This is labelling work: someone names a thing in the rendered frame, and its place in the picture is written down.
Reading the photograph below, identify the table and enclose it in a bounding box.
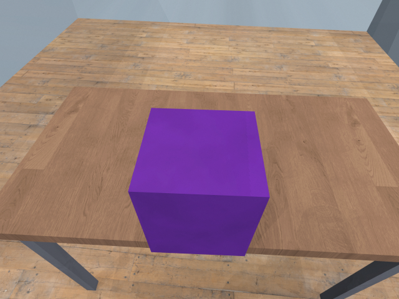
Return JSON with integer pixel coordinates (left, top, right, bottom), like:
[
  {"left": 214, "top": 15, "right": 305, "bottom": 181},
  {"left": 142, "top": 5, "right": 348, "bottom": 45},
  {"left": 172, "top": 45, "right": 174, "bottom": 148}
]
[{"left": 0, "top": 87, "right": 399, "bottom": 299}]

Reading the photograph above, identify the carton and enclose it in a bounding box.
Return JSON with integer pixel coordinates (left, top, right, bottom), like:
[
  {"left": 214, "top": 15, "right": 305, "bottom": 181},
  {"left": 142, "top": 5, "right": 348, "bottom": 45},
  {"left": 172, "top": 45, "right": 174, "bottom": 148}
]
[{"left": 128, "top": 108, "right": 270, "bottom": 256}]

